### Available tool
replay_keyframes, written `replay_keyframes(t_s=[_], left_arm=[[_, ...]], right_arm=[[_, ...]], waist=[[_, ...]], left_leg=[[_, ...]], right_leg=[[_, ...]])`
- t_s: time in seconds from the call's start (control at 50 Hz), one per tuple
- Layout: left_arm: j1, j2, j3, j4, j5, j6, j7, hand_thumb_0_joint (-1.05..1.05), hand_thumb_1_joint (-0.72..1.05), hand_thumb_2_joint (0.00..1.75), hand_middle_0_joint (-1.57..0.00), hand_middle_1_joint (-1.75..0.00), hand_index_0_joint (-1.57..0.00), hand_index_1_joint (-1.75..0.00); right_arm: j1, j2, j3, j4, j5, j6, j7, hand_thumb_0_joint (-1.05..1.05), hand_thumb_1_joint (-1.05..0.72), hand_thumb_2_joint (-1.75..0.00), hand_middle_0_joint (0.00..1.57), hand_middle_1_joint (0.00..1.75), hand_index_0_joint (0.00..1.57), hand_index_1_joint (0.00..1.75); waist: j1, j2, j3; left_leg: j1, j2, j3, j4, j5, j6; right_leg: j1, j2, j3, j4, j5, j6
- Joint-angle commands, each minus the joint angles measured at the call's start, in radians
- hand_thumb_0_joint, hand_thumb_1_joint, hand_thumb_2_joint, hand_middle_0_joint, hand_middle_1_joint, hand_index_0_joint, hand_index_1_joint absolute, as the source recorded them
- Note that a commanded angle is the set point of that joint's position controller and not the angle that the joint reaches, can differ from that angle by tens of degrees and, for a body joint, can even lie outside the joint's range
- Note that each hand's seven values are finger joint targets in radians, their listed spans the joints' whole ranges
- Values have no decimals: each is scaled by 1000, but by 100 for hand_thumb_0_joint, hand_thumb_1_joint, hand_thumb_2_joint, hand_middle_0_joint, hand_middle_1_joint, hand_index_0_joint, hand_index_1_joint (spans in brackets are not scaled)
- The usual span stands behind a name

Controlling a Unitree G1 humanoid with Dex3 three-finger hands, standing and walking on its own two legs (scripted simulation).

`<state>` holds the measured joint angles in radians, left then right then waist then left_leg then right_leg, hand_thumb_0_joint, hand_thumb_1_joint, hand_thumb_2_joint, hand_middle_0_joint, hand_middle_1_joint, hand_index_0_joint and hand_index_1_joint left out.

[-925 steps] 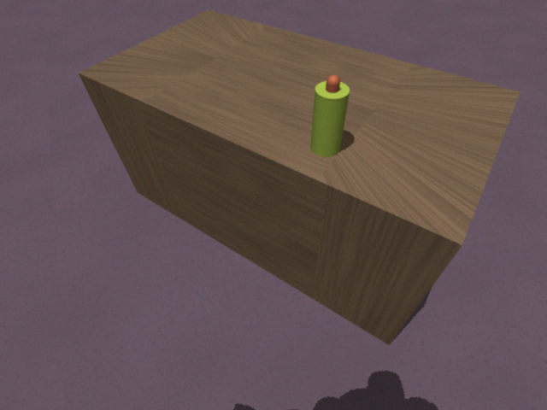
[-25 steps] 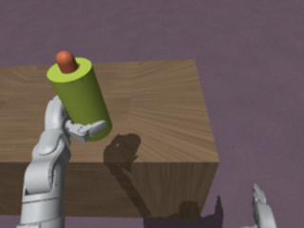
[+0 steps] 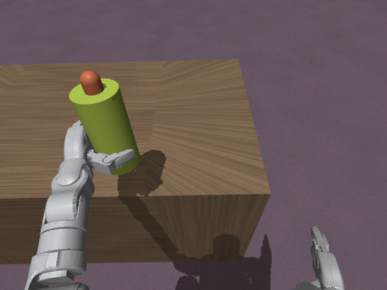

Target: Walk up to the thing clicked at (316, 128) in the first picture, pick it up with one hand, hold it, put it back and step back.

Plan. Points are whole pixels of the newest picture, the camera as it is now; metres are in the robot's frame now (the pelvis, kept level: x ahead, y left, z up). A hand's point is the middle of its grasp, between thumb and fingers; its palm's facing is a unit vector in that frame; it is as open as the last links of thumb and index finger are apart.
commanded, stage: crouch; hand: left
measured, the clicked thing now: (107, 123) +0.39 +0.17 +0.17
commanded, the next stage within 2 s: lower in 0.88 s
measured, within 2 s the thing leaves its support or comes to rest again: rests again in 1.82 s
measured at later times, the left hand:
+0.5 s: hand (119, 140) +0.44 +0.19 +0.06, palm faces +0.16 -0.99 -0.03, open 11.2 cm
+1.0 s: hand (122, 137) +0.47 +0.19 +0.03, palm faces +0.17 -0.99 -0.02, open 11.2 cm
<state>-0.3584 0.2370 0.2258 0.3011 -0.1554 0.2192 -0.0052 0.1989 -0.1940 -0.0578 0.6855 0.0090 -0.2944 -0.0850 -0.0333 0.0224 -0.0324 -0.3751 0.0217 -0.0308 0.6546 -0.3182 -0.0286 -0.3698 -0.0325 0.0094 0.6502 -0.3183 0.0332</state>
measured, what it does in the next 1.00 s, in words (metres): stands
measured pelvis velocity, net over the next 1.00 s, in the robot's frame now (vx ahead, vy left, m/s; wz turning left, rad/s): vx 0.00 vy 0.01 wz -0.03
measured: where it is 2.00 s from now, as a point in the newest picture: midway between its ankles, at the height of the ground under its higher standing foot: outside the picture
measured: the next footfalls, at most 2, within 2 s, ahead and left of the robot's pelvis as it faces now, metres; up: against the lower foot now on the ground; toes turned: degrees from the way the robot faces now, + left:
none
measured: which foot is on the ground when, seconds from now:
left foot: down 0.00-1.00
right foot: down 0.00-1.00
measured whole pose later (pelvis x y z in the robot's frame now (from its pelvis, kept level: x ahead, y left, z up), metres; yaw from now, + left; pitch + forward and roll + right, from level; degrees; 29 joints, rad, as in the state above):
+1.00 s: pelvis +0.00 +0.01 -0.04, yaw -2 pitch +15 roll -2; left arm -0.71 0.38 0.33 0.97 -0.09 -0.28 -0.01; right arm 0.33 -0.23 -0.05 0.20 -0.02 -0.05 -0.01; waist -0.13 0.00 -0.10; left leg -0.78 0.05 -0.03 0.95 -0.43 -0.02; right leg -0.76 0.00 0.02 0.90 -0.40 0.04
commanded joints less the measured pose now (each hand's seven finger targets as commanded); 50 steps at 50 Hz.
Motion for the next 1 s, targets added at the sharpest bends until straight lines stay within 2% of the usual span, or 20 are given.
replay_keyframes(t_s=[0.0, 0.04, 0.06, 0.1, 0.14, 0.16, 0.24, 0.26, 0.3, 0.4, 0.44, 0.54, 0.56, 0.62, 0.64, 0.72, 0.74, 0.8, 0.88, 0.98], left_arm=[[-608, 228, 88, -245, -26, -246, 11, 0, 4, 128, -126, -144, -129, -145], [-555, 242, 107, -97, -23, -281, 11, 0, -2, 127, -127, -146, -129, -146], [-584, 265, 115, -87, -20, -304, 12, 0, -2, 127, -126, -145, -129, -145], [-669, 264, 88, -82, -10, -348, 7, 0, 0, 128, -127, -144, -129, -145], [-651, 280, 105, 25, -14, -375, 7, 0, -2, 128, -128, -145, -130, -145], [-667, 286, 104, 27, -9, -392, 8, 0, -4, 127, -127, -144, -129, -145], [-746, 310, 104, 104, -10, -455, 8, 0, -4, 125, -126, -142, -128, -143], [-713, 271, 85, 185, -10, -461, 4, 0, -4, 124, -125, -141, -127, -141], [-785, 329, 112, 156, -3, -498, 5, 0, 1, 125, -127, -141, -129, -142], [-806, 333, 106, 241, -3, -536, -4, 0, 4, 126, -127, -141, -129, -142], [-875, 375, 124, 184, 3, -560, -1, 0, 7, 126, -128, -141, -129, -142], [-838, 351, 117, 317, 8, -574, -3, 0, 7, 127, -128, -141, -129, -142], [-887, 394, 137, 259, 13, -586, -1, 0, 8, 125, -127, -139, -128, -140], [-868, 390, 136, 318, 14, -585, -3, 0, 7, 125, -128, -140, -129, -141], [-868, 385, 134, 339, 19, -585, -4, 0, 7, 126, -127, -139, -128, -140], [-876, 389, 139, 344, 26, -598, -3, 0, 8, 125, -126, -138, -127, -139], [-909, 396, 141, 306, 26, -605, -2, 0, 7, 124, -126, -137, -127, -139], [-884, 404, 152, 339, 20, -605, -1, 0, 5, 124, -126, -138, -127, -139], [-926, 398, 145, 316, 29, -620, 7, 0, 6, 125, -125, -137, -126, -139], [-908, 417, 159, 362, 37, -623, 2, 0, 6, 122, -123, -135, -124, -137]], right_arm=[[-63, -136, -58, -217, -1, -48, -4, 0, 55, -5, 5, 5, 5, 5], [-77, -136, -53, -242, 0, -32, 2, 0, 55, -5, 5, 5, 5, 5], [-73, -168, -78, -239, -4, -23, 2, 0, 54, -5, 5, 5, 5, 5], [-46, -125, -42, -260, -8, -6, 9, 0, 55, -5, 5, 5, 5, 5], [-63, -182, -87, -303, -8, 9, 4, 0, 54, -5, 5, 5, 5, 5], [-41, -150, -63, -274, -9, 22, 9, 0, 54, -5, 5, 5, 5, 5], [-14, -182, -93, -325, -12, 55, 10, 0, 54, -5, 5, 5, 5, 5], [-26, -189, -89, -364, -17, 60, 9, 0, 54, -5, 5, 5, 5, 5], [3, -166, -68, -382, -19, 74, 12, 0, 54, -5, 5, 5, 5, 5], [37, -194, -91, -413, -24, 103, 16, 0, 54, -5, 5, 5, 5, 5], [49, -170, -64, -425, -27, 111, 24, 0, 54, -5, 5, 5, 5, 5], [76, -170, -63, -495, -27, 135, 32, 0, 53, -6, 5, 5, 5, 5], [82, -148, -49, -478, -28, 144, 34, 0, 53, -6, 5, 5, 5, 5], [85, -193, -83, -543, -30, 149, 35, 0, 53, -6, 5, 5, 5, 5], [110, -167, -64, -503, -31, 157, 41, 0, 53, -6, 5, 5, 5, 5], [100, -188, -80, -599, -32, 167, 46, 0, 53, -6, 5, 5, 5, 5], [119, -159, -55, -585, -32, 173, 50, 0, 53, -6, 5, 5, 5, 5], [91, -197, -87, -636, -29, 173, 51, 0, 53, -6, 5, 5, 5, 5], [118, -160, -61, -656, -32, 186, 54, 0, 53, -6, 5, 5, 5, 5], [163, -182, -76, -656, -37, 207, 59, 0, 52, -6, 5, 5, 5, 5]], waist=[[-18, 12, -384], [-3, 1, -370], [-7, 34, -395], [-18, 65, -424], [-28, 35, -423], [-11, 53, -420], [-43, 52, -422], [-53, 15, -418], [-51, 36, -461], [-75, 54, -476], [-63, 96, -526], [-76, 46, -512], [-67, 94, -522], [-86, 75, -570], [-77, 91, -522], [-94, 87, -581], [-87, 112, -573], [-87, 93, -580], [-99, 93, -573], [-101, 119, -581]], left_leg=[[142, -23, 31, -40, 209, 31], [90, -21, 32, -24, 246, 29], [104, -15, 30, -16, 268, 22], [121, -11, 31, 6, 289, 22], [83, -8, 30, 8, 263, 24], [64, -6, 28, 11, 265, 23], [42, -7, 34, 31, 211, 29], [43, -4, 30, 34, 205, 31], [27, -6, 29, 45, 194, 32], [26, -3, 23, 81, 212, 31], [34, 2, 17, 98, 253, 25], [-46, -4, 22, 123, 219, 33], [-45, -9, 26, 130, 210, 33], [-30, -1, 18, 152, 266, 31], [-51, -2, 19, 154, 256, 31], [-27, 6, 11, 170, 279, 27], [-40, 0, 16, 177, 272, 29], [-54, 1, 16, 183, 275, 30], [-89, -4, 21, 191, 215, 35], [-79, 3, 12, 209, 279, 29]], right_leg=[[38, 23, -41, -53, 241, -19], [57, 23, -37, -36, 271, -21], [37, 25, -37, -21, 281, -28], [5, 27, -37, -7, 291, -29], [9, 30, -36, 2, 279, -28], [-4, 30, -38, 12, 274, -32], [-51, 32, -33, 19, 238, -30], [-64, 35, -37, 22, 232, -30], [-63, 34, -35, 34, 225, -30], [-131, 37, -33, 59, 232, -35], [-132, 37, -35, 80, 248, -40], [-130, 36, -30, 98, 242, -36], [-145, 33, -26, 99, 237, -36], [-141, 38, -32, 121, 278, -38], [-171, 38, -32, 122, 261, -41], [-182, 44, -38, 140, 267, -44], [-189, 42, -34, 142, 263, -42], [-180, 43, -35, 152, 271, -43], [-187, 42, -30, 155, 239, -38], [-226, 46, -38, 176, 265, -45]])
